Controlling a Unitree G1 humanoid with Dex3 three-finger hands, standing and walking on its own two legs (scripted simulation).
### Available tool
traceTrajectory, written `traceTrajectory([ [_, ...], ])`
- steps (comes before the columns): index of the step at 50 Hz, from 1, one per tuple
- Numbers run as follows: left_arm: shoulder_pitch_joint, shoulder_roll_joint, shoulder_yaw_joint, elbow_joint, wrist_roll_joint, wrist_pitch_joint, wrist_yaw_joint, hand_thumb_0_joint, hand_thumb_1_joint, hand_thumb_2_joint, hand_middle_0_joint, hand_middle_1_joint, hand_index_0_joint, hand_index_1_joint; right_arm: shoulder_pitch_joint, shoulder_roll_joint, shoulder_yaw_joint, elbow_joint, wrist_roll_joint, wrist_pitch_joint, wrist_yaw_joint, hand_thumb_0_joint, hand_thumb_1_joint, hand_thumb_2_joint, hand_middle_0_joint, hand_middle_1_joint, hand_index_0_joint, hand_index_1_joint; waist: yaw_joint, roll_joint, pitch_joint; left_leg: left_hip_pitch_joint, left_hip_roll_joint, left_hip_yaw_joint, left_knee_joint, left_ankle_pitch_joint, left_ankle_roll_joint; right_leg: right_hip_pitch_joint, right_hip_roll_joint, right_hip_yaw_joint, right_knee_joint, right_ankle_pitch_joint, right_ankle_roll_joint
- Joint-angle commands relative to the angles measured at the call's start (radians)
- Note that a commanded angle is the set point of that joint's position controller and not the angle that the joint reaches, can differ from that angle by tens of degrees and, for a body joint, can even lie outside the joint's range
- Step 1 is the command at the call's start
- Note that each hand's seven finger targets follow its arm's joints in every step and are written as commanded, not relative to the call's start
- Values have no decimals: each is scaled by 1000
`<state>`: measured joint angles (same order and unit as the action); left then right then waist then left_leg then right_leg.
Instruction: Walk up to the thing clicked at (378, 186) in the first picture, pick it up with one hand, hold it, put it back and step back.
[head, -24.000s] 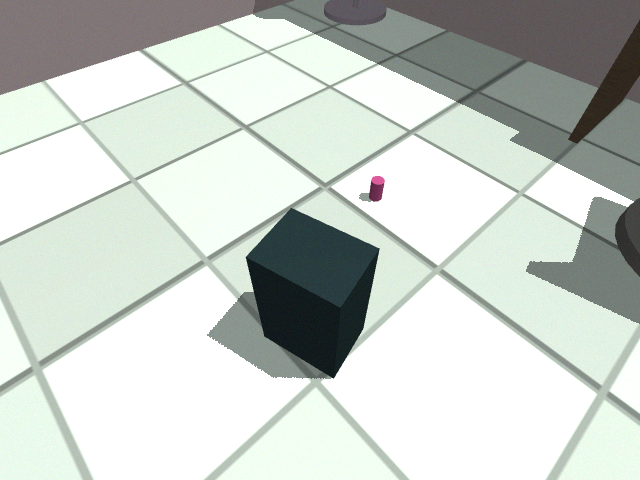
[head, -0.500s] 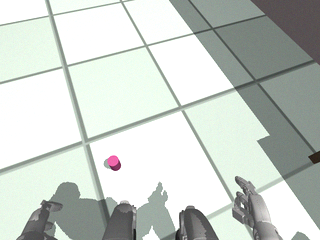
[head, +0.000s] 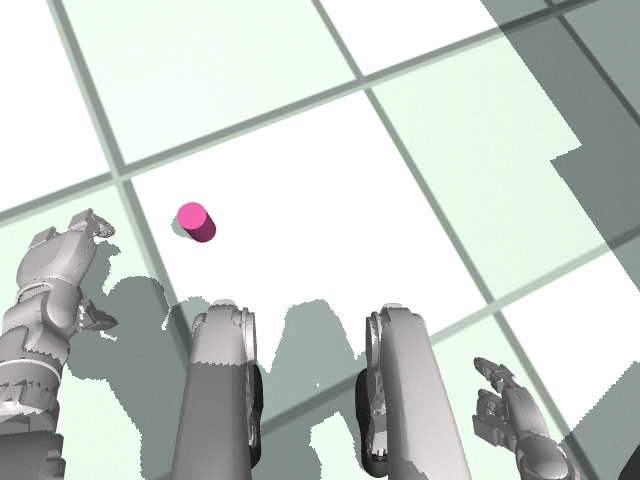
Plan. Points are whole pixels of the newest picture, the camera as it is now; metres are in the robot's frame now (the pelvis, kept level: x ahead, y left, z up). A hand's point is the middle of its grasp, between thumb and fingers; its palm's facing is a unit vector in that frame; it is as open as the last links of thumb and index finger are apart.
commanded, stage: rise first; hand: left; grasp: from above
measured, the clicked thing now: (197, 223) +0.51 +0.26 -0.41
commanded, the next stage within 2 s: approach in 1.34 s
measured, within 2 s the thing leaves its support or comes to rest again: neither
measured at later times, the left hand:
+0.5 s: hand (125, 247) +0.41 +0.32 -0.23, palm faces -0.47 -0.09 -0.88, open 14.0 cm
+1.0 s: hand (142, 235) +0.44 +0.31 -0.27, palm faces -0.45 -0.03 -0.89, open 14.1 cm
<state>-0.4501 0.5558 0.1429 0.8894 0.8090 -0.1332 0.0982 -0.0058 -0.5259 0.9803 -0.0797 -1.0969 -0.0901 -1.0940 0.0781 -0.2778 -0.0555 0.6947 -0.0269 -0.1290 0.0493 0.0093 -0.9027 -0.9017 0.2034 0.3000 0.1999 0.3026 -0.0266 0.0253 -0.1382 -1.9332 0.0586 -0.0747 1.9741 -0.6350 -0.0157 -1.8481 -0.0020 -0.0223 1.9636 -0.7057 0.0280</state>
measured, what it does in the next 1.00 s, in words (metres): lowers itself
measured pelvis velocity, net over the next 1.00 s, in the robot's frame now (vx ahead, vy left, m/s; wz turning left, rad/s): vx -0.01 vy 0.00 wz -0.09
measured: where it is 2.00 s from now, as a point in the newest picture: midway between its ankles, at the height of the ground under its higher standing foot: (310, 436)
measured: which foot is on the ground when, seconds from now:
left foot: down 0.00-1.00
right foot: down 0.00-1.00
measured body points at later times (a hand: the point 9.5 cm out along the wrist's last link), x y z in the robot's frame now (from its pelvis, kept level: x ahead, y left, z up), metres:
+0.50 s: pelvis -0.02 +0.01 -0.09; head +0.20 +0.06 +0.30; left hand +0.43 +0.32 -0.18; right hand +0.05 -0.28 -0.20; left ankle +0.09 +0.13 -0.43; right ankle +0.07 -0.13 -0.43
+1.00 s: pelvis -0.01 +0.00 -0.12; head +0.23 +0.06 +0.26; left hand +0.46 +0.31 -0.22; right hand +0.05 -0.27 -0.23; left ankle +0.09 +0.13 -0.43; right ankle +0.07 -0.13 -0.43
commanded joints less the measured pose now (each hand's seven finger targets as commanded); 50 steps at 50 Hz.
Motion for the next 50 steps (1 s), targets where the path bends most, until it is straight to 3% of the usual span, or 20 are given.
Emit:
traceTrajectory([
  [1, -283, 303, 48, -60, 58, -45, 40, 0, -509, 994, -60, -1095, -71, -1086, 159, -188, -72, -62, 1, -13, -13, 0, -866, -895, 200, 300, 200, 300, -29, 77, -649, 442, -38, 43, -168, 93, 36, 218, 21, -47, -230, 148, -54],
  [3, -346, 375, 69, -50, 87, -59, 44, 0, -506, 994, -66, -1092, -76, -1084, 172, -192, -71, -56, 1, -2, -14, 0, -865, -895, 199, 300, 200, 300, -28, 56, -673, 410, -39, 48, -138, 87, 40, 224, 26, -48, -223, 131, -53],
  [4, -335, 355, 58, 18, 103, -61, 47, 0, -524, 1014, -50, -1097, -58, -1090, 176, -190, -66, -50, -2, 5, -11, 0, -863, -894, 200, 300, 200, 300, -42, 38, -619, 363, -41, 46, -128, 56, 43, 185, 28, -53, -217, 100, -53],
  [7, -412, 433, 82, 50, 144, -89, 67, 0, -522, 1007, -56, -1089, -66, -1080, 173, -194, -52, -42, -9, 23, -7, 0, -870, -896, 199, 300, 200, 300, -39, 67, -571, 299, -45, 38, -107, -18, 43, 125, 30, -58, -177, 20, -57],
  [8, -408, 434, 81, 87, 163, -95, 75, 0, -514, 1000, -60, -1080, -72, -1070, 168, -193, -51, -44, -11, 30, -5, 0, -872, -896, 199, 300, 200, 300, -41, 52, -555, 275, -47, 37, -94, -33, 44, 105, 33, -59, -173, -2, -59],
  [12, -490, 448, 67, 113, 235, -123, 117, 0, -527, 1005, -66, -1047, -73, -1040, 188, -198, -36, -23, -21, 56, 4, 0, -886, -899, 200, 300, 200, 300, -51, 128, -584, 301, -46, 35, -60, 1, 38, 46, 35, -76, -112, 47, -66],
  [13, -528, 447, 58, 107, 246, -127, 129, 0, -520, 998, -69, -1042, -78, -1033, 190, -202, -37, -18, -26, 61, 7, 0, -889, -900, 199, 300, 200, 300, -66, 153, -578, 306, -44, 31, -54, 1, 38, 27, 33, -80, -98, 58, -66],
  [19, -594, 471, 50, 198, 325, -129, 190, 0, -540, 1009, -81, -985, -77, -989, 211, -212, -27, 9, -46, 85, 19, 0, -902, -904, 199, 300, 200, 300, -94, 190, -558, 290, -41, 17, -19, 9, 33, -41, 30, -103, -44, 85, -67],
  [20, -604, 469, 48, 197, 337, -129, 195, 0, -539, 1004, -86, -981, -81, -986, 218, -210, -28, 13, -49, 88, 21, 0, -905, -905, 199, 300, 200, 300, -85, 197, -582, 299, -41, 24, -7, 37, 32, -38, 34, -103, -37, 107, -69],
  [23, -619, 454, 32, 220, 353, -126, 206, 0, -536, 997, -85, -978, -82, -981, 226, -216, -28, 24, -58, 90, 27, 0, -907, -905, 199, 300, 200, 300, -100, 222, -589, 315, -39, 14, 10, 68, 30, -59, 32, -112, -5, 137, -65],
  [25, -659, 483, 36, 214, 371, -126, 216, 0, -524, 982, -81, -992, -84, -987, 229, -223, -32, 26, -64, 93, 29, 0, -908, -905, 199, 300, 200, 300, -103, 235, -602, 323, -35, 8, 18, 71, 28, -73, 32, -116, 8, 145, -66],
  [30, -663, 488, 35, 254, 400, -134, 229, 0, -497, 953, -100, -985, -107, -976, 233, -219, -27, 33, -75, 104, 38, 0, -910, -905, 199, 300, 200, 300, -107, 220, -600, 294, -35, 13, 58, 95, 33, -77, 35, -116, 26, 169, -64],
  [33, -684, 494, 34, 268, 416, -139, 239, 0, -501, 954, -98, -991, -105, -982, 234, -221, -23, 35, -85, 108, 43, 0, -913, -906, 199, 300, 200, 300, -126, 202, -593, 264, -33, 19, 88, 109, 39, -65, 39, -117, 32, 187, -59],
  [38, -672, 519, 47, 300, 443, -153, 256, 0, -511, 959, -94, -1002, -101, -993, 232, -216, -11, 40, -94, 117, 51, 0, -913, -906, 199, 300, 200, 300, -119, 196, -607, 254, -33, 22, 117, 139, 41, -52, 47, -120, 49, 209, -59],
  [39, -681, 505, 41, 299, 442, -154, 259, 0, -515, 964, -86, -1010, -95, -1000, 234, -217, -10, 39, -99, 117, 51, 0, -912, -905, 199, 300, 200, 300, -132, 193, -599, 247, -31, 21, 124, 142, 42, -55, 49, -124, 51, 212, -57],
  [50, -713, 523, 52, 336, 447, -142, 296, 0, -551, 994, -61, -1041, -68, -1033, 240, -221, 5, 47, -114, 118, 57, 0, -909, -904, 199, 300, 200, 300, -145, 212, -592, 208, -26, 24, 158, 151, 43, -54, 57, -129, 72, 233, -54],
])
